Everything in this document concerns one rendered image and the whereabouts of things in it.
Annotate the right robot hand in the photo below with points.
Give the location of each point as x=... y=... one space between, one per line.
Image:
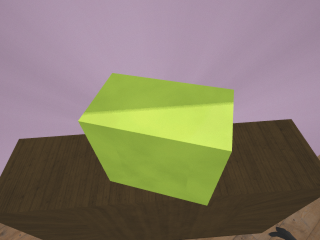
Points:
x=282 y=233

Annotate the pedestal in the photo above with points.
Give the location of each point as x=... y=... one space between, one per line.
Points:
x=55 y=188

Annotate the carton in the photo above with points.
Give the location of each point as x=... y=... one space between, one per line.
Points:
x=167 y=137

